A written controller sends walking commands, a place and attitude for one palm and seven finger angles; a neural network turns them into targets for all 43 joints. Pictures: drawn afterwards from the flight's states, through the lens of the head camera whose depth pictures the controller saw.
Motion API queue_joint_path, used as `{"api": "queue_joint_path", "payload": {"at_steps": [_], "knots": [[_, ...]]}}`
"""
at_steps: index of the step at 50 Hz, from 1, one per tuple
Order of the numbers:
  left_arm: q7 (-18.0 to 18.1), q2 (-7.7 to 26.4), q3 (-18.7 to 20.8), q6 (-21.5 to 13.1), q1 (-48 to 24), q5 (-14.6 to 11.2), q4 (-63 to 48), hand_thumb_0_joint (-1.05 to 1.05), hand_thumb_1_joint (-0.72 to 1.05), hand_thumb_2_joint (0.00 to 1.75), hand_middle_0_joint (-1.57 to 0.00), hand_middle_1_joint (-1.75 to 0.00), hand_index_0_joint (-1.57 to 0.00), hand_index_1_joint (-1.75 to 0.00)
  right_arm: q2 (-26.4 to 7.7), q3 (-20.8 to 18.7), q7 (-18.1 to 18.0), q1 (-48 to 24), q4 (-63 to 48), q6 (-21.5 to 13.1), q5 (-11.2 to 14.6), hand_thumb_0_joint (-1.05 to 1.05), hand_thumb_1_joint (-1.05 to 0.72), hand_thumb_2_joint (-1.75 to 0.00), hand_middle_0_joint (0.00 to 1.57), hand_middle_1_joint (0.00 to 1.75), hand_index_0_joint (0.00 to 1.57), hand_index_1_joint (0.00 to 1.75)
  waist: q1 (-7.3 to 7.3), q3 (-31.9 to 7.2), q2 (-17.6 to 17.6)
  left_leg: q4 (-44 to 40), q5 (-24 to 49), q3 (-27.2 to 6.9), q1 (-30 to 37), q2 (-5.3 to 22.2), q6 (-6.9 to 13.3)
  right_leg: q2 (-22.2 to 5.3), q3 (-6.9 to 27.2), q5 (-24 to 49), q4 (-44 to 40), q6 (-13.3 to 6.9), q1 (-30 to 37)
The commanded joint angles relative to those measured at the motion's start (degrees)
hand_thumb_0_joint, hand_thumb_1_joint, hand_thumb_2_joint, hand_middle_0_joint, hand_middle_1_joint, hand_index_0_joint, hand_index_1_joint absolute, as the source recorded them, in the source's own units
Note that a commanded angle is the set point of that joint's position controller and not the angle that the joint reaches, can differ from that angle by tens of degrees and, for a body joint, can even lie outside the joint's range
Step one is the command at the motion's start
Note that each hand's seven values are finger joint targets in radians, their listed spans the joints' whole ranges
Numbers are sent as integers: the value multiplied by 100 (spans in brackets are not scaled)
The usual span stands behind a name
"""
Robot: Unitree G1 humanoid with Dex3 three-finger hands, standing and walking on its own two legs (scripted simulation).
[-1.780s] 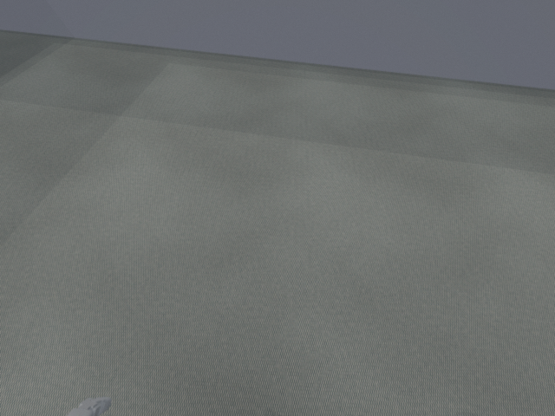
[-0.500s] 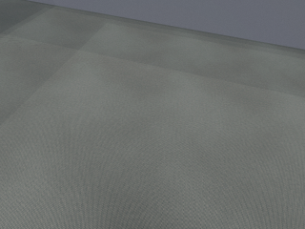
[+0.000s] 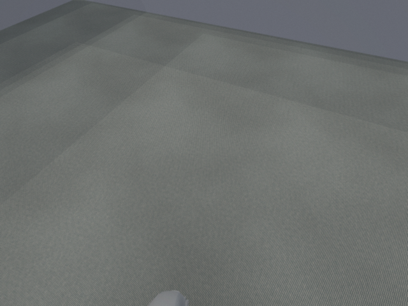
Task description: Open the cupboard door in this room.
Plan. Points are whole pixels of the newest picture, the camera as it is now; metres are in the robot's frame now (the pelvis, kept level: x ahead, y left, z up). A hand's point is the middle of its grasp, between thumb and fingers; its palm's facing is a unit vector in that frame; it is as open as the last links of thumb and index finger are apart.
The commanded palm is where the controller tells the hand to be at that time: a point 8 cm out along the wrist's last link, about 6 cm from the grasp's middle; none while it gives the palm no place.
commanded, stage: turn or walk to find it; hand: left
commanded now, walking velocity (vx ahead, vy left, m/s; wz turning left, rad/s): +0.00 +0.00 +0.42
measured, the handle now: out of the picture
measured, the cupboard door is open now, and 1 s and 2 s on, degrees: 0 0 0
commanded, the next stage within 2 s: none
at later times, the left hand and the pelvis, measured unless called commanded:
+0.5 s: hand out of the picture -0.01 +0.27 -0.17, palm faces +0.24 -0.94 -0.25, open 7.4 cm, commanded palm none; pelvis -0.03 +0.04 +0.00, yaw +12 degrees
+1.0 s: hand out of the picture -0.09 +0.23 -0.18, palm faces +0.45 -0.87 -0.21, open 7.4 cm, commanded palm none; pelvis -0.05 +0.03 -0.01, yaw +26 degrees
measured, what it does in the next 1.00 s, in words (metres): steps on the spot, turning left: left foot, then right foot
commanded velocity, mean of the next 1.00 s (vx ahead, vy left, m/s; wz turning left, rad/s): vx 0.00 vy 0.00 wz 0.42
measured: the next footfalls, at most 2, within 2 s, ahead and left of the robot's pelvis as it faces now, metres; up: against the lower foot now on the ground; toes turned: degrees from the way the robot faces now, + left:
left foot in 0.22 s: +0.01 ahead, +0.15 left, +0.00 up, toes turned +10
right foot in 0.64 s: +0.04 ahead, -0.08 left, +0.00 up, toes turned +12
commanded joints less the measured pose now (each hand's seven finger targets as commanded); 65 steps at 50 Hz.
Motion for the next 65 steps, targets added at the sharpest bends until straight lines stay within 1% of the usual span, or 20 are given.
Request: {"api": "queue_joint_path", "payload": {"at_steps": [1, 6, 9, 10, 11, 12, 16, 24, 29, 30, 32, 36, 38, 46, 50, 52, 53, 55, 59, 65], "knots": [[84, 1120, 262, -166, 274, 51, -278, 0, 90, 90, -20, -30, -20, -30, -203, 24, 29, -479, -453, -86, 17, 0, -90, -90, 20, 30, 20, 30, 278, 175, -1032, -365, -271, 283, -96, 258, -104, -1536, 744, 2636, -927, -780, 22], [62, 1372, 347, -116, 529, 85, -144, 0, 90, 90, -20, -30, -20, -30, -169, 124, 33, -745, -509, -172, 65, 0, -90, -90, 20, 30, 20, 30, 438, -189, -1339, -2020, -478, 653, 686, 170, -9, -1578, 546, 3588, -401, -720, 396], [52, 1361, 367, -79, 368, 2, -147, 0, 90, 90, -20, -30, -20, -30, -402, 95, 6, -153, -358, -280, 41, 0, -90, -90, 20, 30, 20, 30, 95, -649, -1014, -3945, 1049, 689, 2057, 197, 127, -1332, 49, 3437, 625, -186, 93], [19, 1126, 335, -49, 444, -44, -268, 0, 90, 90, -20, -30, -20, -30, -896, -10, -7, 112, -347, -345, -10, 0, -90, -90, 20, 30, 20, 30, -17, -1003, 166, -4157, 2641, -413, 3170, 1188, 502, -876, -366, 1867, 1648, 199, -983], [-11, 747, 216, -29, 327, -27, -452, 0, 90, 90, -20, -30, -20, -30, -1347, -113, -20, 332, -324, -325, 26, 0, -90, -90, 20, 30, 20, 30, -61, -959, 1481, -4111, 4960, -1753, 3521, 2434, 1184, -321, -357, -1720, 2727, 499, -2141], [33, 786, 204, 57, 30, -4, -495, 0, 90, 90, -20, -30, -20, -30, -1303, -120, -73, 529, -226, -317, 31, 0, -90, -90, 20, 30, 20, 30, -222, -981, 1025, -4121, 4738, -1547, 3124, 2480, 1495, -337, 110, -1872, 3262, 450, -2108], [-63, 764, 266, 71, -57, -26, -224, 0, 90, 90, -20, -30, -20, -30, -795, 47, -171, -325, -421, -360, -10, 0, -90, -90, 20, 30, 20, 30, 123, -425, 741, -4264, 3502, -897, 2227, 1592, 1209, -360, 279, -755, 3399, 487, -1978], [-47, 596, 259, 92, -251, -45, -374, 0, 90, 90, -20, -30, -20, -30, -817, -25, -144, -155, -460, -311, -48, 0, -90, -90, 20, 30, 20, 30, 27, -337, 609, -4449, 2596, -1385, 2021, 1477, 1301, -91, 238, -670, 2069, 492, -1503], [-1, 591, 266, -11, 259, -72, -341, 0, 90, 90, -20, -30, -20, -30, -806, -66, -100, -346, -552, -257, -37, 0, -90, -90, 20, 30, 20, 30, 299, -469, 554, -3983, 2351, -1512, 1376, 1187, 1054, 118, 124, 173, 213, 412, -202], [20, 696, 296, -55, 385, -57, -313, 0, 90, 90, -20, -30, -20, -30, -689, -62, -79, -331, -576, -254, -5, 0, -90, -90, 20, 30, 20, 30, 367, -498, 306, -3688, 1874, -1398, 964, 958, 833, -23, 208, 613, -509, 380, 367], [68, 1515, 441, -140, 433, 67, -419, 0, 90, 90, -20, -30, -20, -30, -115, 23, -34, -226, -788, -260, 26, 0, -90, -90, 20, 30, 20, 30, 441, -386, -1989, -1463, -929, -14, -505, -281, 137, -2307, 2466, 1006, -1484, -557, 843], [73, 961, 307, -148, -422, 2, -601, 0, 90, 90, -20, -30, -20, -30, -314, -90, 47, -65, -378, -95, -31, 0, -90, -90, 20, 30, 20, 30, 32, -45, -882, 552, -154, -135, -145, 252, 49, -1585, 1044, 1235, -1287, -649, -318], [68, 905, 274, -166, -347, 15, -589, 0, 90, 90, -20, -30, -20, -30, -220, -53, 63, 17, -292, -67, -37, 0, -90, -90, 20, 30, 20, 30, 64, -4, -973, 522, 38, 70, -32, 283, -38, -1445, 635, 1234, -1275, -591, -381], [59, 1245, 401, -121, 270, 75, -219, 0, 90, 90, -20, -30, -20, -30, -62, 90, 45, -519, -396, -157, 38, 0, -90, -90, 20, 30, 20, 30, 437, -262, -1268, -1717, -610, 583, 570, 367, -60, -1777, 354, 2640, -709, -772, 347], [22, 1239, 421, -40, 121, -2, -170, 0, 90, 90, -20, -30, -20, -30, -224, 84, 12, 88, -255, -254, 26, 0, -90, -90, 20, 30, 20, 30, 98, -548, -951, -3682, 836, 773, 1964, 327, 75, -1538, -237, 2333, 229, -174, -209], [-35, 585, 291, 35, 130, -50, -480, 0, 90, 90, -20, -30, -20, -30, -1177, -107, -17, 475, -289, -331, -23, 0, -90, -90, 20, 30, 20, 30, -54, -597, 1768, -4457, 3632, -1861, 2963, 2436, 1071, -421, -601, -1731, 2372, 548, -2285], [20, 682, 260, 113, -338, 6, -506, 0, 90, 90, -20, -30, -20, -30, -1169, -134, -83, 708, -136, -327, -32, 0, -90, -90, 20, 30, 20, 30, -312, -662, 1439, -4555, 3128, -1838, 2475, 2485, 1359, -390, -1, -1846, 3114, 458, -2089], [-32, 700, 324, 127, -483, -20, -358, 0, 90, 90, -20, -30, -20, -30, -880, -38, -165, 113, -247, -323, -44, 0, -90, -90, 20, 30, 20, 30, -47, -215, 1100, -4634, 2267, -1447, 1959, 1972, 1253, -445, 333, -1012, 3581, 421, -2267], [-89, 655, 304, 98, -110, -19, -128, 0, 90, 90, -20, -30, -20, -30, -696, 31, -189, -127, -355, -401, -11, 0, -90, -90, 20, 30, 20, 30, 110, -453, 542, -4513, 2876, -881, 2289, 1519, 1159, -331, 249, -450, 3185, 534, -2023], [-53, 560, 277, 101, -373, -37, -306, 0, 90, 90, -20, -30, -20, -30, -754, -37, -171, 65, -324, -343, -37, 0, -90, -90, 20, 30, 20, 30, -32, -449, 575, -4492, 2710, -1305, 2415, 1563, 1305, -164, 252, -661, 2250, 565, -1804]]}}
